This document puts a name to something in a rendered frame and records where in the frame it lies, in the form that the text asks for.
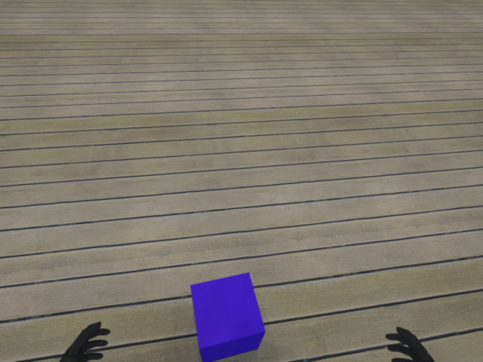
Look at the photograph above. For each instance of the robot right hand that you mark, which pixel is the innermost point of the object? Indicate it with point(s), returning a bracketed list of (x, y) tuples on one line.
[(415, 349)]

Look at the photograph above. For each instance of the carton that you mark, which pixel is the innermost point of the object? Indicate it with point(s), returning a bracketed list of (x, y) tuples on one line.
[(227, 317)]

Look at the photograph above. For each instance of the robot left hand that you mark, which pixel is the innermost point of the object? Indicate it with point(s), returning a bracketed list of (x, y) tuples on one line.
[(75, 353)]

